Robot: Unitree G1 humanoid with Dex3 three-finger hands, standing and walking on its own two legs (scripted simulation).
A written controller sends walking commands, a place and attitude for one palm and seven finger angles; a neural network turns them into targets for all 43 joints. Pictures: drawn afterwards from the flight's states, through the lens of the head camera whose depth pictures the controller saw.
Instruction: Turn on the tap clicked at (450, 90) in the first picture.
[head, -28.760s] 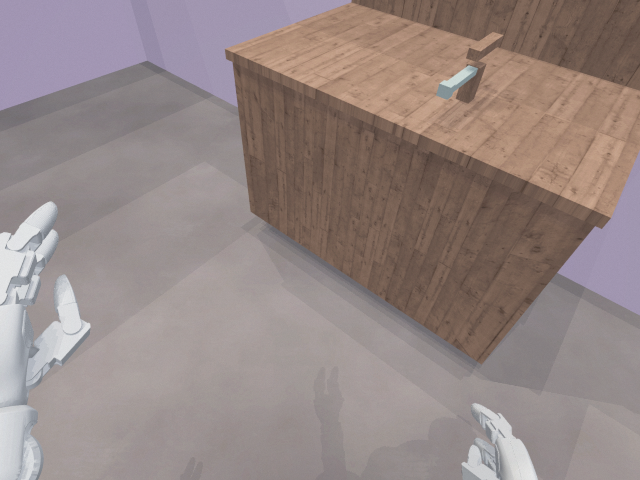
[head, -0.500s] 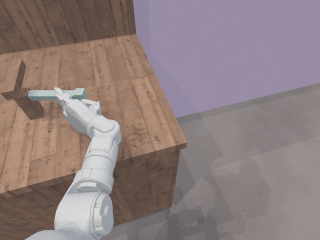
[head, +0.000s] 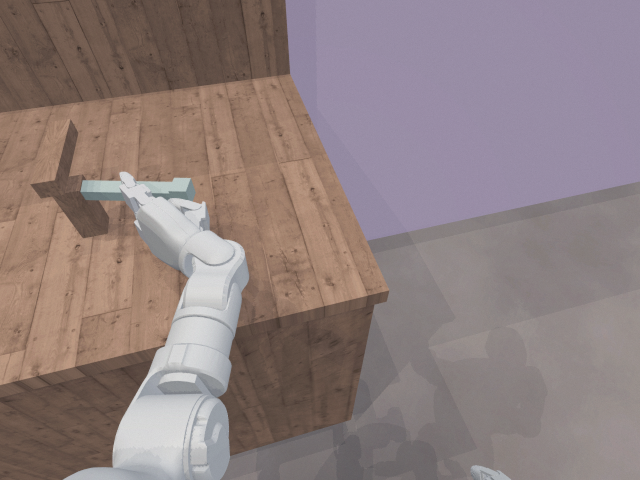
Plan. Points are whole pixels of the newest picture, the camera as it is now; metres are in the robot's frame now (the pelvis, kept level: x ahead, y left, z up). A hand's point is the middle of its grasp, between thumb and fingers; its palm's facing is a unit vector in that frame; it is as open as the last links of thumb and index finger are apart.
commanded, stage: lift the hand up off the lever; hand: left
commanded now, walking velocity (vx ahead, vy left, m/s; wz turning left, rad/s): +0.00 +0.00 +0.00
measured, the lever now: (182, 191) +0.48 +0.21 +0.10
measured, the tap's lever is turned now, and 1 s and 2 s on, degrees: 73 73 73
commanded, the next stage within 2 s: draw the hand back beside the body in 1.86 s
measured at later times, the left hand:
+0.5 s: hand (200, 208) +0.42 +0.16 +0.13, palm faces +0.77 -0.63 -0.10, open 7.8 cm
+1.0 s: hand (186, 201) +0.41 +0.17 +0.15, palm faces +0.78 -0.62 -0.07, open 7.8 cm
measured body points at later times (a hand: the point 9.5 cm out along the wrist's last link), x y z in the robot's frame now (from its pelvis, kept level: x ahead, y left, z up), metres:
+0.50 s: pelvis +0.00 +0.00 +0.01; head +0.01 -0.01 +0.46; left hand +0.37 +0.19 +0.13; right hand +0.13 -0.24 -0.12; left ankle -0.01 +0.13 -0.72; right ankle -0.01 -0.09 -0.72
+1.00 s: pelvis +0.00 +0.00 +0.01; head +0.00 -0.02 +0.46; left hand +0.36 +0.20 +0.16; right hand +0.14 -0.24 -0.11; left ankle -0.01 +0.13 -0.72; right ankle -0.01 -0.09 -0.72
